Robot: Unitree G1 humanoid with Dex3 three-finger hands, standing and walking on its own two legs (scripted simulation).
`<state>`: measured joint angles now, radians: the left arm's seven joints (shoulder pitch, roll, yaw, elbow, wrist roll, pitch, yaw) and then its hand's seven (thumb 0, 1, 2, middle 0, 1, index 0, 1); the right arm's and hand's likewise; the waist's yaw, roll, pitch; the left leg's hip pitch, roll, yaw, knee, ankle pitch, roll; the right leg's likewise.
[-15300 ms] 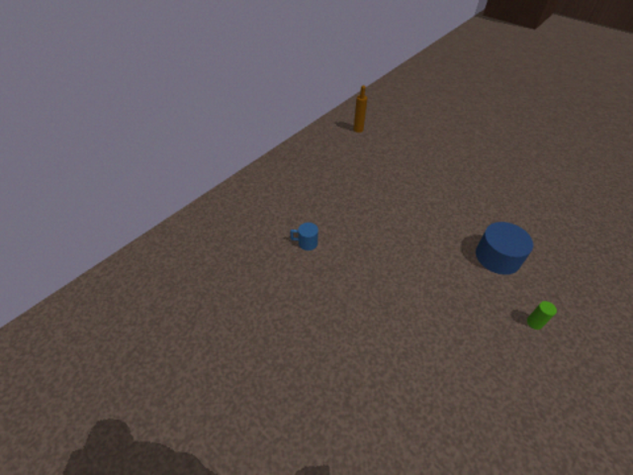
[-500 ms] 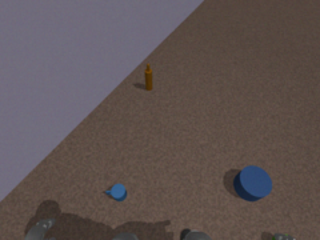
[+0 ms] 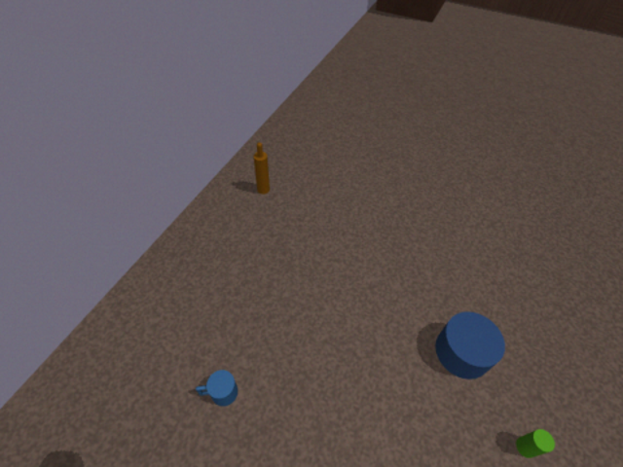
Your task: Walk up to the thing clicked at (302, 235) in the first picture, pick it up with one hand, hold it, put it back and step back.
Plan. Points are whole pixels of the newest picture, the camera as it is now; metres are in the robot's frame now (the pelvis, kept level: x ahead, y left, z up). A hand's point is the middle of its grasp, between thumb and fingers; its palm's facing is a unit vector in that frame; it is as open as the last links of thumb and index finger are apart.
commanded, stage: walk up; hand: left
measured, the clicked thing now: (216, 388) +0.41 +0.26 -0.72
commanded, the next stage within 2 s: stand in 1.34 s
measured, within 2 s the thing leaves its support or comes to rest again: neither
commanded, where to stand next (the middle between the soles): +0.09 -0.02 m, yaw +2 degrees
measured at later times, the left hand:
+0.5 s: hand out of the picture +0.10 +0.24 -0.14, palm faces -0.01 -0.94 -0.33, open 7.4 cm
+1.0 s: hand out of the picture +0.11 +0.23 -0.14, palm faces +0.00 -0.95 -0.32, open 7.4 cm
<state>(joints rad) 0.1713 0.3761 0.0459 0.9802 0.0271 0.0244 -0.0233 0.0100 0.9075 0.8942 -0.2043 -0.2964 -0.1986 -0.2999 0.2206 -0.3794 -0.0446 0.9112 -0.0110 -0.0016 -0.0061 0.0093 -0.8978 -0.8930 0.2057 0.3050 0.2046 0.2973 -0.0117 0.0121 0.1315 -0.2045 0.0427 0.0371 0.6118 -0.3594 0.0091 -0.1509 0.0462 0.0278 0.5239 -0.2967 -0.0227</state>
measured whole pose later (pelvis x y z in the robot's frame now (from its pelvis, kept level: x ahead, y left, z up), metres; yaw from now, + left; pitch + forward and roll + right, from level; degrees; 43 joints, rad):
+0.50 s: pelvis +0.01 -0.01 +0.01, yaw +0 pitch -3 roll +0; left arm 0.14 0.36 0.02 1.03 0.01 0.00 -0.03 0.01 0.91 0.89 -0.21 -0.30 -0.20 -0.30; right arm 0.19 -0.37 -0.02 0.99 -0.01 -0.04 0.00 0.01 -0.90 -0.89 0.20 0.30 0.20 0.30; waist 0.00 -0.01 0.06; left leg -0.12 0.01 0.02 0.44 -0.26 0.00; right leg -0.10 0.04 0.03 0.43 -0.27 -0.03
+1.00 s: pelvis +0.02 -0.02 +0.01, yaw -1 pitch -3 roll +0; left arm 0.12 0.35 0.03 1.06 0.00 0.01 -0.02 0.01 0.91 0.89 -0.21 -0.30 -0.20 -0.30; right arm 0.14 -0.36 -0.02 1.04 -0.01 -0.03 0.00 0.01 -0.90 -0.89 0.20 0.30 0.20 0.30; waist 0.00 -0.01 0.06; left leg -0.09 0.02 0.03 0.40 -0.25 -0.01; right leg -0.08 0.05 0.04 0.40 -0.26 -0.04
